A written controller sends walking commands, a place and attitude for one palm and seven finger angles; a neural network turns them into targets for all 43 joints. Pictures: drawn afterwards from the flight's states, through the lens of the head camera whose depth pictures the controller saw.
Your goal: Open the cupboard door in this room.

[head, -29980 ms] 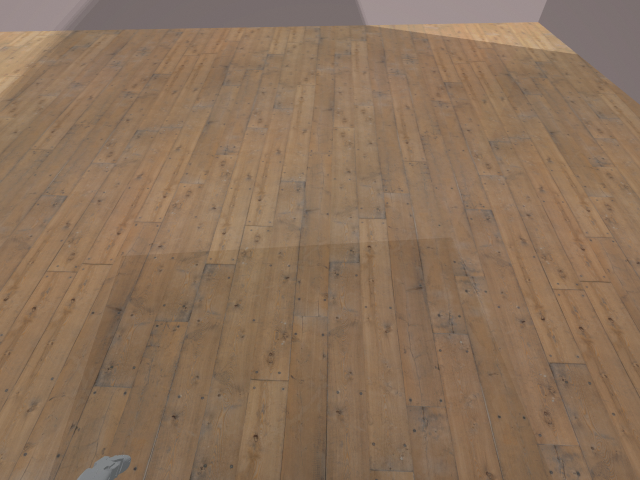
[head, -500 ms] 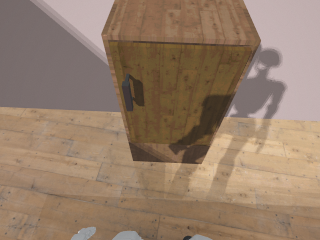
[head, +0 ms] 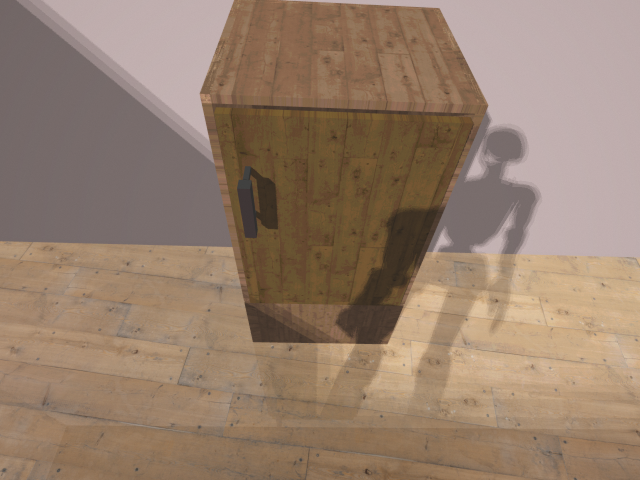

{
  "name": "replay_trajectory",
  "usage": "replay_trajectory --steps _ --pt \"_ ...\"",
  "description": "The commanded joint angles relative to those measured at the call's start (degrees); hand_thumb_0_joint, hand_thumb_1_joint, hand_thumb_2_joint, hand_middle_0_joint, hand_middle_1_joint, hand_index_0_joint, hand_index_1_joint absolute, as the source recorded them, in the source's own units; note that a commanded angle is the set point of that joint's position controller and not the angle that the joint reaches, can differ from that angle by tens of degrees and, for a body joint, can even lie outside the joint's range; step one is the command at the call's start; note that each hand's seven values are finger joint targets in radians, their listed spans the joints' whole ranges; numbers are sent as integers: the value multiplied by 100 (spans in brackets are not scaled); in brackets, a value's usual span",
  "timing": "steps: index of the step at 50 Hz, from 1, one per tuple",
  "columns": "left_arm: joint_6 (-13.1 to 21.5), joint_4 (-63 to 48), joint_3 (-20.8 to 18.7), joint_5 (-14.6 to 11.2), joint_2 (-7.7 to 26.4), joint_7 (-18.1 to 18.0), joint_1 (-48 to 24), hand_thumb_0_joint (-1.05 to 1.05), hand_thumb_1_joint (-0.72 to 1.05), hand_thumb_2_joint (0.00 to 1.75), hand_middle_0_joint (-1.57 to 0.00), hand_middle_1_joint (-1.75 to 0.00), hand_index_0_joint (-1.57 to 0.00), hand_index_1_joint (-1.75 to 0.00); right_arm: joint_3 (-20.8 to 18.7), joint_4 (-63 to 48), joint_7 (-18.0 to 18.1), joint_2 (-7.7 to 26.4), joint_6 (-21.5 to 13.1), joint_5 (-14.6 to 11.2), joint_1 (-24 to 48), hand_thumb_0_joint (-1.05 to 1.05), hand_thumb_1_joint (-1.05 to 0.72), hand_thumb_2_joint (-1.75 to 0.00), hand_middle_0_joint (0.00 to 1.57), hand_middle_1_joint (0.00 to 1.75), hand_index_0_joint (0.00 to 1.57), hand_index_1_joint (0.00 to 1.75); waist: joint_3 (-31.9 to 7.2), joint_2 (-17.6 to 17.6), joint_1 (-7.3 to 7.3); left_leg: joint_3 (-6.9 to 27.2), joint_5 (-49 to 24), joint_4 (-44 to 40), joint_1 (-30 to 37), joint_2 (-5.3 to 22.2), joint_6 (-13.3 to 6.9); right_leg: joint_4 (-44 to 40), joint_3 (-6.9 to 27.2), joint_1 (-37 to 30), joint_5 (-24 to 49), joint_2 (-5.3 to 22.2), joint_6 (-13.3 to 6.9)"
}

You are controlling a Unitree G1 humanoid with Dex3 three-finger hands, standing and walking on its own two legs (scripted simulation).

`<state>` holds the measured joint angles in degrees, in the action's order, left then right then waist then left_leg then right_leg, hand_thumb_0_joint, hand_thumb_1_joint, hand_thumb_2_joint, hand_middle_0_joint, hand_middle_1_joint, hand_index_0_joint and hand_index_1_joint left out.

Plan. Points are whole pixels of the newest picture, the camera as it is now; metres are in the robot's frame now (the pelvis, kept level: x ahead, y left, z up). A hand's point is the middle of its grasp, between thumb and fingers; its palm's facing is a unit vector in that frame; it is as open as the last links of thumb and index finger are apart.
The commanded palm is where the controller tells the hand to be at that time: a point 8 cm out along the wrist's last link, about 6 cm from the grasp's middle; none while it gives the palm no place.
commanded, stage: come to a stop and stand still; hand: left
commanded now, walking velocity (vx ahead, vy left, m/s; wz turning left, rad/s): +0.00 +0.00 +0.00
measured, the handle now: (249, 202) +0.58 +0.15 -0.05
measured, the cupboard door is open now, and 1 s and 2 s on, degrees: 0 0 0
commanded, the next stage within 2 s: look again from close up in 0.42 s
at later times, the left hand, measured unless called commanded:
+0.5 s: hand out of the picture -0.01 +0.11 -0.18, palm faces +0.05 -0.99 -0.16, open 7.3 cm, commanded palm none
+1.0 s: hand out of the picture +0.05 +0.22 -0.16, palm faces +0.04 -0.96 -0.29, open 7.4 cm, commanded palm none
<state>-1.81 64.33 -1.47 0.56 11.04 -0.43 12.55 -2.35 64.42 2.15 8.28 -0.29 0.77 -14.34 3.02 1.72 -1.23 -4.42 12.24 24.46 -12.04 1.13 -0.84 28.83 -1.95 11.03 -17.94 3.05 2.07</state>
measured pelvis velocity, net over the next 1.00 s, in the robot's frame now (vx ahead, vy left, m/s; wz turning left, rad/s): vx -0.02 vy -0.01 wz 0.02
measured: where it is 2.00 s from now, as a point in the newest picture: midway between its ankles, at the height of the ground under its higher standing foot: outside the picture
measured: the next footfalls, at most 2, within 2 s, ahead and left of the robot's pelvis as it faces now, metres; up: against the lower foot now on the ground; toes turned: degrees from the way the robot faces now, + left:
right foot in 0.02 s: +0.07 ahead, -0.14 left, +0.00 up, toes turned -5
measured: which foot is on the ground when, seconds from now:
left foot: down 0.00-1.00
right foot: up 0.00-0.00, down 0.02-1.00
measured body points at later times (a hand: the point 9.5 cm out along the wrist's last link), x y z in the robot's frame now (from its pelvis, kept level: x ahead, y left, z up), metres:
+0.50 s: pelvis +0.01 -0.05 +0.00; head +0.03 -0.05 +0.45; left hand -0.01 +0.16 -0.16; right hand -0.01 -0.26 -0.17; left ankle +0.01 +0.11 -0.74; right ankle -0.02 -0.14 -0.74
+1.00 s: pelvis -0.02 -0.01 -0.01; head -0.04 +0.00 +0.44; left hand +0.04 +0.27 -0.14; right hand +0.08 -0.26 -0.14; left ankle +0.01 +0.11 -0.74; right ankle -0.02 -0.14 -0.74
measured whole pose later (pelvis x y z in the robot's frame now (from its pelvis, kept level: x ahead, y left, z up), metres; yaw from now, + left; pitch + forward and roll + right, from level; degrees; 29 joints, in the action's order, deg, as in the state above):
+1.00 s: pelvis -0.02 -0.01 -0.01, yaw +1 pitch -3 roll +0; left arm 0.0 56.5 -1.0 1.2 15.4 -1.1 13.3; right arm -0.8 56.3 0.6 13.9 -0.7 1.1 -10.3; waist -0.1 -0.1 0.3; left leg -3.1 14.2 30.1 -13.0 2.0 -0.2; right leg 28.7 -3.2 9.3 -16.4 2.4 1.3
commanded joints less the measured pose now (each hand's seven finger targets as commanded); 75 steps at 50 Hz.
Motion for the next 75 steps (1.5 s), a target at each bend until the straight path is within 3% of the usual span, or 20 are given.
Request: replay_trajectory --steps 1,2,3,4,9,25,26,27,28,29,32,36,41,49,55,60,63,66,72,75 --pt "191 -78 -1 3 552 -120 436 0 90 90 -20 -30 -20 -30 -53 -143 -42 388 -32 -69 -297 0 -90 -90 20 30 20 30 -60 69 68 469 1 -132 -403 433 66 -1215 591 -445 902 836 -351" --pt "210 -85 14 -1 586 -111 365 0 90 90 -20 -30 -20 -30 -7 -145 -62 306 -10 -38 -230 0 -90 -90 20 30 20 30 16 225 43 366 98 -167 -208 273 137 -1223 635 -46 672 876 -428" --pt "244 -104 -18 -10 617 -111 326 0 90 90 -20 -30 -20 -30 8 -139 -48 298 43 -1 -247 0 -90 -90 20 30 20 30 139 986 55 280 280 -52 -59 224 184 -1472 759 293 199 815 -485" --pt "239 -117 9 -13 517 -119 273 0 90 90 -20 -30 -20 -30 7 -113 -50 344 67 16 -273 0 -90 -90 20 30 20 30 387 1027 45 288 255 -32 67 258 171 -1642 798 655 -242 806 -505" --pt "264 -143 45 -45 361 -134 422 0 90 90 -20 -30 -20 -30 58 79 -45 356 -18 1 -563 0 -90 -90 20 30 20 30 215 110 68 416 -490 -289 190 449 136 -1275 441 263 388 431 -364" --pt "311 -59 38 -26 206 -177 793 0 90 90 -20 -30 -20 -30 68 83 24 313 -34 -26 -492 0 -90 -90 20 30 20 30 68 -76 95 349 -797 -203 467 509 152 -1149 380 45 1412 393 -370" --pt "437 -517 55 118 1131 -194 856 0 90 90 -20 -30 -20 -30 75 -631 -68 895 -73 19 -116 0 -90 -90 20 30 20 30 573 115 -4 548 -841 216 68 326 96 -954 318 183 2626 322 -367" --pt "459 -549 -137 77 788 -209 757 0 90 90 -20 -30 -20 -30 -42 -792 -11 834 -173 71 -310 0 -90 -90 20 30 20 30 -449 -411 15 404 -620 469 38 325 53 -429 564 -271 2945 650 -477" --pt "479 -626 -123 59 788 -210 760 0 90 90 -20 -30 -20 -30 -38 -795 32 728 -209 62 -339 0 -90 -90 20 30 20 30 -1026 -357 41 445 -845 635 26 279 6 -294 579 -632 3458 654 -580" --pt "460 -646 -136 62 702 -203 848 0 90 90 -20 -30 -20 -30 -38 -851 51 680 -197 43 -348 0 -90 -90 20 30 20 30 -1088 -93 72 386 -673 687 -78 245 2 -305 611 -696 3477 689 -629" --pt "348 -762 -128 85 615 -202 828 0 90 90 -20 -30 -20 -30 -39 -961 26 661 -102 39 -344 0 -90 -90 20 30 20 30 -373 553 50 300 -297 679 -380 210 -77 -424 495 -290 2784 619 -633" --pt "308 -962 -120 78 695 -189 731 0 90 90 -20 -30 -20 -30 -72 -1029 2 925 -109 34 -211 0 -90 -90 20 30 20 30 -251 -249 87 429 -1315 488 37 459 -119 -275 276 90 2014 322 -524" --pt "290 -1069 -125 70 926 -157 535 0 90 90 -20 -30 -20 -30 -95 -1128 -32 1215 -121 38 118 0 -90 -90 20 30 20 30 -300 -290 138 536 -1347 312 29 530 -149 -306 258 57 1572 281 -442" --pt "244 -1080 -92 67 1207 -95 168 0 90 90 -20 -30 -20 -30 -60 -1147 -120 1522 -111 44 403 0 -90 -90 20 30 20 30 22 -319 141 785 127 -401 -354 544 -134 -660 293 135 395 264 -322" --pt "242 -998 -61 71 1214 -85 185 0 90 90 -20 -30 -20 -30 -41 -1042 -164 1564 -106 41 336 0 -90 -90 20 30 20 30 -47 -265 149 914 699 -737 -422 560 -114 -750 283 43 310 294 -285" --pt "178 -753 57 74 778 -102 536 0 90 90 -20 -30 -20 -30 42 -786 -180 1202 -30 48 32 0 -90 -90 20 30 20 30 -105 -221 118 913 1413 -900 -374 613 -72 -702 170 85 -171 229 -211" --pt "107 -701 41 122 670 -65 799 0 90 90 -20 -30 -20 -30 -33 -716 -149 1332 57 62 -104 0 -90 -90 20 30 20 30 161 -520 128 1172 2428 -1221 -577 846 -192 -340 -65 332 -611 12 -208" --pt "83 -677 19 142 585 -11 1007 0 90 90 -20 -30 -20 -30 -94 -672 -100 1369 74 59 -246 0 -90 -90 20 30 20 30 307 -479 137 1278 2479 -1163 -628 1008 -319 -203 -84 441 -480 -72 -278" --pt "135 -591 -61 122 424 13 1456 0 90 90 -20 -30 -20 -30 -111 -580 -34 1040 4 41 -460 0 -90 -90 20 30 20 30 381 -330 172 829 1963 -429 -804 790 -267 -522 338 393 -609 98 -454" --pt "175 -452 -126 105 494 -43 1726 0 90 90 -20 -30 -20 -30 -36 -555 -30 605 -31 25 -516 0 -90 -90 20 30 20 30 417 713 216 28 1330 852 -1270 241 -93 -1137 1159 113 -965 537 -774"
